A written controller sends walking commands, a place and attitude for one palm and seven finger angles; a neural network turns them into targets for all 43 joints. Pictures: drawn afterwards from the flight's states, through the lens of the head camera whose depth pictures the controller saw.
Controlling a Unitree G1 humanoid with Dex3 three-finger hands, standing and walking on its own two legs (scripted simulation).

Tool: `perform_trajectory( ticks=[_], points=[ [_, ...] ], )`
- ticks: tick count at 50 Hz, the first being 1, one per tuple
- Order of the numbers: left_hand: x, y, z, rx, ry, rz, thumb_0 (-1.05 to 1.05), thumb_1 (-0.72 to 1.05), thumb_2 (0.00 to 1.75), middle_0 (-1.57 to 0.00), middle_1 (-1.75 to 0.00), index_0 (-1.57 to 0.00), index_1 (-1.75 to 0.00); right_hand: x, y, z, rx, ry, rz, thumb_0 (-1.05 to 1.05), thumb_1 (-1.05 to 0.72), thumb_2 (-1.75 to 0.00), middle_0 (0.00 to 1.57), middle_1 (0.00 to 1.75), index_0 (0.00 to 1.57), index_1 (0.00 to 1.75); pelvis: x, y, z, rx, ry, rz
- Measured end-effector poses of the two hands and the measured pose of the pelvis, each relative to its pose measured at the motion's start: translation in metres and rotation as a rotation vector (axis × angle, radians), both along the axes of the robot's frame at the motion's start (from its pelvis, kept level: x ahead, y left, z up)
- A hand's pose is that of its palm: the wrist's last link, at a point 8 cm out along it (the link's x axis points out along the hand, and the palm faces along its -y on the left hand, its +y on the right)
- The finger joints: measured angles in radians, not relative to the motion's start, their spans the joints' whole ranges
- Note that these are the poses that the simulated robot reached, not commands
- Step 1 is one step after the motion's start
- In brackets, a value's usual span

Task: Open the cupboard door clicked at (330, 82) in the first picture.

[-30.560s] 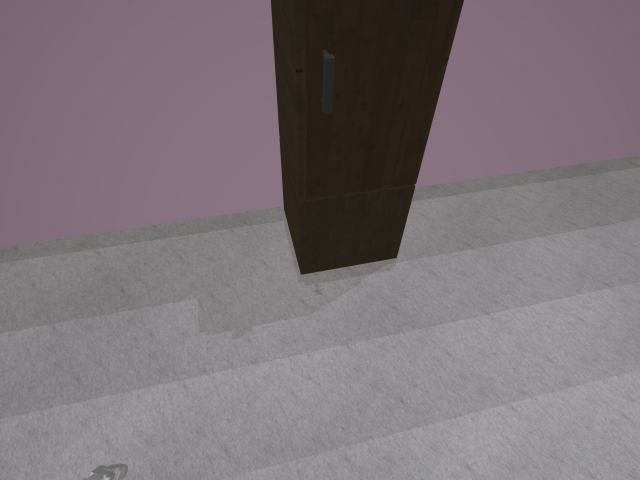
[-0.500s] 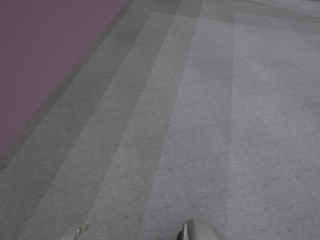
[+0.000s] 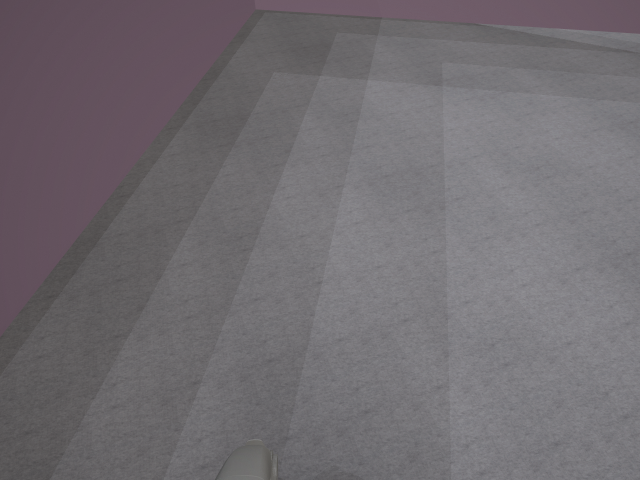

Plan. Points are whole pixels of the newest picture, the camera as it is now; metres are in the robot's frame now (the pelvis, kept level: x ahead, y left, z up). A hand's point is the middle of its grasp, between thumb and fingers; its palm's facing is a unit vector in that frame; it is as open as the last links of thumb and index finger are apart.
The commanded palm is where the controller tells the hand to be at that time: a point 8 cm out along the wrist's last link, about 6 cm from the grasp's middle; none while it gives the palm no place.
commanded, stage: turn to face it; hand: left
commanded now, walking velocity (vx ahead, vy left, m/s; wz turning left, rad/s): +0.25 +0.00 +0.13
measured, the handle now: out of the picture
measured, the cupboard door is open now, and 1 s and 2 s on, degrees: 40 40 40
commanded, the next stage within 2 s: none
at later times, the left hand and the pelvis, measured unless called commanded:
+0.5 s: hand (207, 400) +0.25 +0.21 -0.17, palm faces +0.22 -0.95 -0.22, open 7.3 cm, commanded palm none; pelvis +0.19 +0.00 +0.00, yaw +11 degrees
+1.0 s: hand (234, 463) +0.17 +0.15 -0.19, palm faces +0.54 -0.81 -0.24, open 7.4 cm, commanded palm none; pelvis +0.26 -0.04 -0.02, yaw +31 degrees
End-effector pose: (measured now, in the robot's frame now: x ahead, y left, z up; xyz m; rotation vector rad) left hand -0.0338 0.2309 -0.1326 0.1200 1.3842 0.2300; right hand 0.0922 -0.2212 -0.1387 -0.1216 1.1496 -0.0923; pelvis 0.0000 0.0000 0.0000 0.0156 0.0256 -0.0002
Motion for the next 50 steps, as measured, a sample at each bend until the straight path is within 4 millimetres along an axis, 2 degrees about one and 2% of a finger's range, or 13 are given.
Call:
perform_trajectory(
  ticks=[6,9,11,14,18,21,26,30,34,39,44,48,50],
  points=[
    [0.003,-0.014,-0.015,-0.06,0.154,0.069,0.0,0.91,0.9,-0.19,-0.3,-0.2,-0.3,0.106,0.022,-0.001,-0.01,-0.067,0.072,0.0,-0.91,-0.9,0.19,0.3,0.2,0.3,0.068,0.012,-0.012,0.003,-0.013,0.012],
    [0.02,-0.013,-0.025,-0.088,0.213,0.087,0.0,0.91,0.9,-0.2,-0.3,-0.2,-0.3,0.142,0.031,-0.007,-0.033,-0.095,0.082,0.0,-0.91,-0.9,0.2,0.3,0.2,0.3,0.105,0.022,-0.022,-0.019,-0.025,0.027],
    [0.044,-0.008,-0.03,-0.089,0.207,0.086,0.0,0.91,0.9,-0.2,-0.3,-0.2,-0.3,0.149,0.033,-0.007,-0.045,-0.081,0.074,0.0,-0.91,-0.9,0.2,0.3,0.2,0.3,0.121,0.025,-0.023,-0.011,-0.031,0.036],
    [0.098,0.001,-0.031,-0.075,0.117,0.085,0.01,0.91,0.9,-0.2,-0.3,-0.2,-0.3,0.142,0.032,-0.007,-0.064,0.001,0.078,0.0,-0.91,-0.9,0.2,0.3,0.2,0.3,0.138,0.026,-0.016,-0.013,-0.032,0.066],
    [0.177,0.013,-0.022,-0.048,-0.057,0.093,0.01,0.91,0.9,-0.19,-0.3,-0.2,-0.3,0.13,0.015,-0.003,-0.109,0.132,0.092,-0.01,-0.94,-0.9,0.2,0.3,0.2,0.3,0.155,0.023,-0.008,-0.023,-0.019,0.117],
    [0.222,0.022,-0.014,-0.012,-0.145,0.095,0.01,0.93,0.9,-0.2,-0.3,-0.2,-0.3,0.129,0.002,0.0,-0.116,0.203,0.102,-0.01,-0.94,-0.9,0.2,0.3,0.2,0.3,0.169,0.015,-0.005,-0.026,-0.004,0.15],
    [0.279,0.023,0.0,0.044,-0.223,0.081,0.0,0.92,0.9,-0.19,-0.3,-0.19,-0.3,0.147,-0.023,-0.001,-0.11,0.239,0.103,0.0,-0.92,-0.9,0.2,0.3,0.2,0.3,0.195,-0.006,-0.004,-0.029,0.019,0.202],
    [0.309,0.013,0.005,0.101,-0.287,0.086,0.0,0.92,0.9,-0.19,-0.3,-0.19,-0.3,0.178,-0.046,-0.014,-0.095,0.235,0.119,0.0,-0.91,-0.9,0.2,0.3,0.2,0.3,0.218,-0.03,-0.013,-0.004,0.033,0.247],
    [0.31,-0.002,0.015,0.124,-0.291,0.128,0.0,0.91,0.9,-0.19,-0.3,-0.2,-0.3,0.224,-0.061,-0.013,-0.103,0.205,0.176,0.0,-0.91,-0.9,0.2,0.3,0.2,0.3,0.233,-0.041,-0.008,0.011,0.018,0.313],
    [0.287,-0.022,0.017,0.108,-0.248,0.226,0.0,0.91,0.9,-0.2,-0.3,-0.2,-0.3,0.293,-0.056,-0.001,-0.104,0.132,0.289,0.0,-0.91,-0.9,0.19,0.3,0.2,0.3,0.248,-0.049,0.001,0.039,0.009,0.393],
    [0.242,-0.038,0.005,0.076,-0.165,0.339,0.0,0.9,0.9,-0.2,-0.3,-0.2,-0.3,0.359,-0.026,0.008,-0.106,0.039,0.428,0.0,-0.91,-0.9,0.19,0.3,0.2,0.3,0.254,-0.05,0.0,0.037,0.0,0.468],
    [0.198,-0.043,-0.011,0.051,-0.088,0.438,0.0,0.9,0.9,-0.2,-0.3,-0.2,-0.3,0.402,0.013,0.013,-0.111,-0.044,0.54,0.0,-0.91,-0.9,0.19,0.3,0.2,0.3,0.257,-0.043,-0.008,0.023,-0.009,0.523],
    [0.177,-0.041,-0.023,0.04,-0.055,0.481,0.0,0.9,0.9,-0.2,-0.3,-0.2,-0.3,0.418,0.032,0.013,-0.113,-0.103,0.589,0.0,-0.91,-0.9,0.19,0.3,0.2,0.3,0.258,-0.035,-0.019,0.008,-0.013,0.546]
  ],
)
